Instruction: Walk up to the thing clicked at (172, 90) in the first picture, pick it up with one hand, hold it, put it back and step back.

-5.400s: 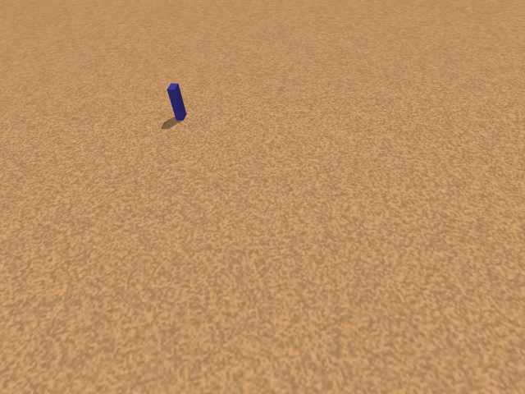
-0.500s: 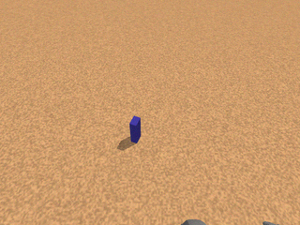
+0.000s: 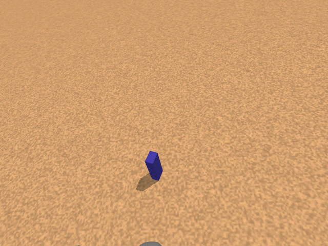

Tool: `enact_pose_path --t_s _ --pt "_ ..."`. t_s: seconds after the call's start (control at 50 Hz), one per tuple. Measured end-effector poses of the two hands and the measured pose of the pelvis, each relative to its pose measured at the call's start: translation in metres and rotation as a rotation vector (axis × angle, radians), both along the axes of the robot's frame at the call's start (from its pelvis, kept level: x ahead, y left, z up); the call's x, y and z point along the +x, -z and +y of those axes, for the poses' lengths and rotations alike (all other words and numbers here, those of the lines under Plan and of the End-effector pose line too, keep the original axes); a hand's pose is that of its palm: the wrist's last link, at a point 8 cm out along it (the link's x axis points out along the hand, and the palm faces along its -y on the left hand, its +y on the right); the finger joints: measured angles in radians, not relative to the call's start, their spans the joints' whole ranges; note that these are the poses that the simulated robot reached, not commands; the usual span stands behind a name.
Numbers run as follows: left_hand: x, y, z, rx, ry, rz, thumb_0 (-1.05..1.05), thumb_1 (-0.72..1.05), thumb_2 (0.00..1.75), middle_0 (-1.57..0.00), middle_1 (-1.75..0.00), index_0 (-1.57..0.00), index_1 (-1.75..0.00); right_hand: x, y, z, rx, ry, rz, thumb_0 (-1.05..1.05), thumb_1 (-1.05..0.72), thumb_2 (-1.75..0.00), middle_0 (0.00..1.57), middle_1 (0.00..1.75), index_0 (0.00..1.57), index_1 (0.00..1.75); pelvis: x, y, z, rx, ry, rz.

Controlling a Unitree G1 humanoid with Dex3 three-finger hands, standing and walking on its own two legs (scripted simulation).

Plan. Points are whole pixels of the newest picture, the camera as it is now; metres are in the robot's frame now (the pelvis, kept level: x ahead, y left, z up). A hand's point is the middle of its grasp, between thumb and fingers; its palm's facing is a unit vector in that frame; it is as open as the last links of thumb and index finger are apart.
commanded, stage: walk up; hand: left
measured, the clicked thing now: (154, 166) +0.68 +0.20 -0.66
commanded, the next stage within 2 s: none
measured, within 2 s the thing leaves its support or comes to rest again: neither
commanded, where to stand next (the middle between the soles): +0.35 +0.02 m, yaw +1 degrees
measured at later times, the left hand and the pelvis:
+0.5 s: hand (81, 237) +0.19 +0.32 -0.16, palm faces -0.03 -0.95 -0.32, open 7.4 cm; pelvis +0.14 +0.04 +0.00, yaw +2 degrees
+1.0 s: hand (97, 195) +0.30 +0.28 -0.13, palm faces +0.00 -0.90 -0.43, open 7.4 cm; pelvis +0.24 +0.01 -0.01, yaw +2 degrees
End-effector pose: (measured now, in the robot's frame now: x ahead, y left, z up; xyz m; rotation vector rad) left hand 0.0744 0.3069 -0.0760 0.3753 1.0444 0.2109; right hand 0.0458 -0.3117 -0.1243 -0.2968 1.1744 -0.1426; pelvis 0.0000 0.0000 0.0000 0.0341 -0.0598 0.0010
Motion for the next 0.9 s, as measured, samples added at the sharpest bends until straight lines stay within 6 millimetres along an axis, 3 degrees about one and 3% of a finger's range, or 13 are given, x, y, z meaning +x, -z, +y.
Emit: enact_pose_path --t_s 0.16,0.32,0.38,0.52,0.66,0.78,0.9 --pt "0.017 0.009 0.009 -0.021 -0.024 0.049 0.01 0.9 0.9 -0.21 -0.3 -0.21 -0.3 0.06 -0.017 -0.001 -0.032 -0.03 -0.015 0.01 -0.91 -0.89 0.2 0.3 0.2 0.3 0.044 -0.003 0.005 -0.041 -0.019 0.007" --pt "0.046 0.05 0.047 -0.057 -0.058 0.108 0.01 0.9 0.9 -0.21 -0.3 -0.21 -0.3 0.125 -0.028 0.022 -0.116 -0.059 -0.045 0.01 -0.91 -0.89 0.2 0.3 0.2 0.3 0.099 0.016 0.033 -0.038 -0.035 0.011" --pt "0.063 0.056 0.051 -0.069 -0.05 0.152 0.01 0.9 0.9 -0.21 -0.3 -0.21 -0.3 0.14 -0.035 0.032 -0.123 -0.039 -0.095 0.01 -0.91 -0.89 0.2 0.3 0.2 0.3 0.115 0.014 0.041 -0.047 -0.028 0.005" --pt "0.113 0.046 0.053 -0.081 -0.027 0.138 0.01 0.9 0.9 -0.2 -0.3 -0.21 -0.3 0.154 -0.045 0.041 -0.112 -0.017 -0.062 0.01 -0.9 -0.89 0.21 0.3 0.2 0.3 0.149 0.001 0.043 -0.036 -0.027 -0.006" --pt "0.159 0.031 0.044 -0.035 -0.01 0.138 0.01 0.9 0.9 -0.2 -0.3 -0.21 -0.3 0.176 -0.025 0.023 -0.079 0.01 -0.029 0.01 -0.9 -0.89 0.21 0.3 0.2 0.3 0.189 0.004 0.031 -0.013 -0.011 -0.005" --pt "0.198 0.023 0.025 0.039 -0.022 0.078 0.01 0.9 0.9 -0.2 -0.3 -0.21 -0.3 0.213 0.012 0.004 -0.037 0.013 0.011 0.01 -0.91 -0.89 0.21 0.3 0.2 0.3 0.218 0.019 0.008 -0.028 -0.019 -0.005" --pt "0.211 0.008 0.009 0.035 -0.034 0.055 0.01 0.9 0.9 -0.21 -0.3 -0.21 -0.3 0.251 0.013 0.011 0.0 -0.029 0.007 0.01 -0.91 -0.89 0.2 0.3 0.2 0.3 0.23 0.008 0.005 -0.007 -0.022 0.0"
